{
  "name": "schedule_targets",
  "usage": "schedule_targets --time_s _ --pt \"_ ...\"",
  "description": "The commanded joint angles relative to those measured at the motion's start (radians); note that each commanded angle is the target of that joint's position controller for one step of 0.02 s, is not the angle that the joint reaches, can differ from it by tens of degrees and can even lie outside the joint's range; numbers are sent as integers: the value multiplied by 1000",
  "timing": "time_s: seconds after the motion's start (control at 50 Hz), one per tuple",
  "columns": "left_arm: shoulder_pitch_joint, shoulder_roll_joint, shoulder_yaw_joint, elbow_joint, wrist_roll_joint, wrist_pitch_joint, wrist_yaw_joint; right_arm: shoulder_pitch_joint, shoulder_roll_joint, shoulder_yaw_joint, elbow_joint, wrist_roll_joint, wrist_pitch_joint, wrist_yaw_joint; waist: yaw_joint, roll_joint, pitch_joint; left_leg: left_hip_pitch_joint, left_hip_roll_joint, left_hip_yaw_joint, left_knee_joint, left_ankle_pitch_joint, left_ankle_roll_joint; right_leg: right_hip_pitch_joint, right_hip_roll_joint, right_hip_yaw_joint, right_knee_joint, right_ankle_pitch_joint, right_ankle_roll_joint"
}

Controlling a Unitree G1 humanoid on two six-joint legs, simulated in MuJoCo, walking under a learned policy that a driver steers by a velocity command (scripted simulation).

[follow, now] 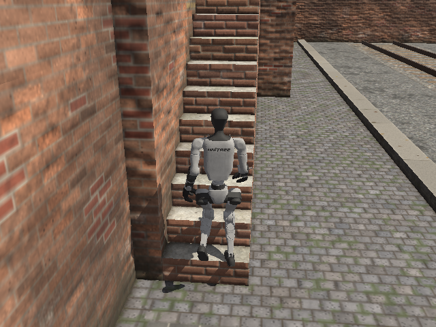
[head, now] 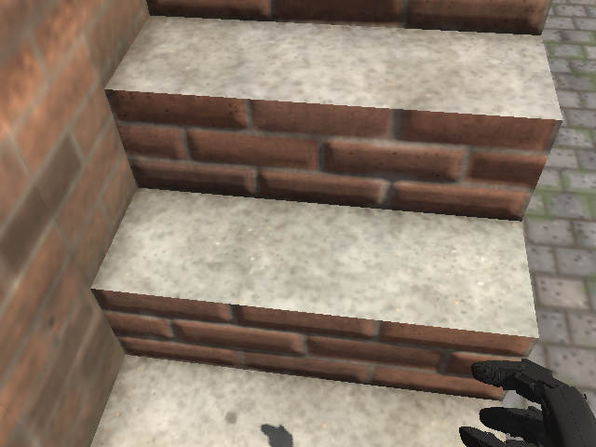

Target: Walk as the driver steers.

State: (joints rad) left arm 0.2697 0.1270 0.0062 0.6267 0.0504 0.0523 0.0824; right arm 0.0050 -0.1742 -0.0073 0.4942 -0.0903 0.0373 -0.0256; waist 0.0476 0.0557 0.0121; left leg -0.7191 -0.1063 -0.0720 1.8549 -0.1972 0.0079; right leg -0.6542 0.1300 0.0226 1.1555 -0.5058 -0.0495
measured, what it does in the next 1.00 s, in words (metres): goes down, turning right: left foot 0.22 m lower, then right foot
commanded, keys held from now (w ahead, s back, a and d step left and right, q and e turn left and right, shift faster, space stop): e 0.28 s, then no key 0.66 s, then w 0.06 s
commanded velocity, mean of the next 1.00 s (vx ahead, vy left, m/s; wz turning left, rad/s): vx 0.02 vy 0.00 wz -0.27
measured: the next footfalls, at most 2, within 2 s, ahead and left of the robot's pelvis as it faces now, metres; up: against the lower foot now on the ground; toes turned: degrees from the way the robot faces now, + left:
left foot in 0.66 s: -0.07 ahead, +0.45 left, -0.22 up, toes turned -7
right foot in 0.92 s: -0.19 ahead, +0.17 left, -0.21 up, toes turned -15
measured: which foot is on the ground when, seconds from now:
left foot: up 0.00-0.64, down 0.66-1.00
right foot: down 0.00-0.60, up 0.62-0.90, down 0.92-1.00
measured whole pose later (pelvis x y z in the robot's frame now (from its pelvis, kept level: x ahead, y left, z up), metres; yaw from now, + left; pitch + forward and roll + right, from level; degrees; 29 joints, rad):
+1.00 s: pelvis -0.16 +0.32 -0.12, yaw -15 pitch -1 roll -1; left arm 0.04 0.16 -0.08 0.63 0.02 0.11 -0.02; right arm 0.27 -0.13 0.03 0.74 0.02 -0.06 -0.05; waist -0.07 -0.13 0.03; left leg -0.22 0.12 0.11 0.49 -0.24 -0.06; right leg -0.18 -0.02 0.09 0.44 -0.25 0.06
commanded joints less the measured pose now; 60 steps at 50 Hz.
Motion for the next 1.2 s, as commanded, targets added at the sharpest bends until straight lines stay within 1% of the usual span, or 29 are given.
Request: schedule_targets --time_s 0.02,0.1,0.12,0.26,0.46,0.48,0.52,0.54,0.56,0.58,0.62,0.64,0.66,0.68,0.7,0.72,0.76,0.78,0.8,0.82,0.88,0.92,0.96,0.98,1.04,1.1,1.12,1.16,1.2 --pt "-32 110 32 -34 -18 -59 -12 53 -33 2 -44 15 4 -2 -50 -145 -21 -148 1 19 236 -48 -49 127 -127 381 -428 375 -133" --pt "14 168 50 -38 -2 -75 6 -107 -22 12 -109 42 11 -12 -15 -29 -48 -199 11 6 52 -41 -72 237 -203 515 -455 628 -185" --pt "-10 170 24 -128 -79 -77 46 -39 -24 37 -126 64 -2 8 -12 -42 -203 -116 19 -100 -1 -59 -112 323 -258 665 -485 601 -177" --pt "-10 200 18 -223 -59 -19 71 -69 -60 31 -145 100 26 -14 5 -161 -138 -107 17 -70 -188 -160 -177 370 -242 619 -470 703 -140" --pt "-49 248 43 -272 -88 4 82 54 -133 28 -122 124 46 -48 32 -317 -183 26 112 -148 -343 -420 -149 254 -293 638 -344 770 -46" --pt "-116 264 51 -281 -68 -2 81 106 -166 22 -115 95 42 -50 19 -312 -171 112 119 -149 -283 -342 -121 148 -316 685 -326 811 -51" --pt "-220 281 47 -277 -83 -33 69 214 -173 12 -78 80 49 -57 -66 -314 -150 222 129 -44 -365 -268 -93 32 -295 580 -304 915 -33" --pt "-307 255 38 -299 -94 -38 55 338 -170 8 -24 79 53 -58 -128 -277 -163 297 171 -39 -604 -144 -59 -20 -265 534 -244 937 -3" --pt "-378 225 41 -287 -99 -15 38 445 -154 9 26 33 73 -53 -191 -194 -137 401 184 68 -944 97 -43 -49 -190 405 -166 1024 82" --pt "-399 165 33 -289 -100 17 36 546 -138 12 78 20 95 -46 -216 -195 -130 478 191 96 -1171 374 -10 -59 -135 342 -32 863 109" --pt "-260 -13 -9 -244 -68 20 13 425 -84 21 131 20 100 21 -101 -29 -66 499 262 71 -1503 695 79 -128 114 202 450 42 145" --pt "-132 -29 -19 -195 -77 5 -1 221 -42 62 81 11 92 45 -40 -40 8 418 273 98 -1601 826 84 -188 196 187 912 -212 168" --pt "-23 -45 -26 -236 -48 -19 -34 80 -113 77 66 -25 66 65 119 -38 -44 467 321 29 -1365 1341 32 -316 198 195 1210 -315 226" --pt "178 69 0 -214 -59 -47 -53 146 -263 16 61 28 56 54 208 -73 -130 332 520 -126 -1380 1316 123 -159 55 260 1203 -191 316" --pt "198 153 7 -194 -63 -56 -70 207 -395 -46 74 73 74 31 188 26 -76 423 587 -161 -1383 942 184 -290 -7 254 1074 -3 303" --pt "-1 188 13 -149 -43 -52 -73 257 -286 -27 70 50 62 -13 30 -3 10 534 470 33 -1394 802 169 -368 -3 214 1017 150 274" --pt "-276 78 -12 -207 -76 0 -33 291 -254 -13 70 1 27 -58 -37 76 54 651 570 -77 -1443 1026 211 -383 -76 245 918 209 279" --pt "-409 78 -24 -275 -89 25 -27 261 -286 -34 51 9 12 -80 -73 204 103 678 677 -197 -1474 1044 260 -408 -166 346 701 221 271" --pt "-436 98 -30 -273 -102 51 -16 219 -241 -24 41 -3 1 -94 -86 174 95 595 686 -260 -1489 873 274 -267 -240 386 412 290 253" --pt "-463 95 -27 -261 -104 58 -18 192 -191 -12 73 -12 -7 -94 -75 76 114 574 636 -229 -1522 929 211 -129 -263 350 118 344 256" --pt "-344 46 -19 -154 -114 67 -67 252 -158 -15 152 89 -41 -69 -88 272 43 470 442 -54 -1561 572 35 443 -192 45 -504 274 215" --pt "-328 115 -11 -118 -96 62 -81 322 -160 -12 195 94 -84 -25 -109 217 91 520 416 -113 -1599 238 26 468 -198 93 -776 241 158" --pt "-277 183 3 -95 -46 49 -82 323 -186 -22 216 86 -131 13 -110 129 1 562 424 -163 -1606 257 21 544 -219 140 -815 353 135" --pt "-125 221 39 -19 33 39 -61 353 -167 -41 262 145 -122 -27 -41 188 -76 560 347 -44 -1525 71 4 525 -154 31 -713 312 45" --pt "-114 129 17 22 36 38 -80 232 -154 -32 226 109 -85 -58 -36 153 -24 316 348 6 -1652 -535 3 520 -103 -58 -631 211 -27" --pt "-60 96 9 29 28 47 -62 120 -181 -55 188 84 -69 -56 7 110 -4 228 377 0 -1568 -544 26 503 -123 -82 -573 150 -70" --pt "-31 103 12 49 22 42 -63 144 -167 -59 198 73 -60 -55 4 14 -8 277 341 43 -1432 -473 19 475 -153 -39 -689 125 -87" --pt "-88 162 24 9 -2 10 -65 135 -67 -34 174 69 -7 -60 10 -399 28 269 67 248 -975 -311 -34 246 -264 271 -1033 -263 -146" --pt "-143 212 36 1 2 8 -61 231 -90 -55 210 48 -3 -80 -64 -374 19 279 57 148 -518 -329 -7 146 -271 274 -1011 -187 -229"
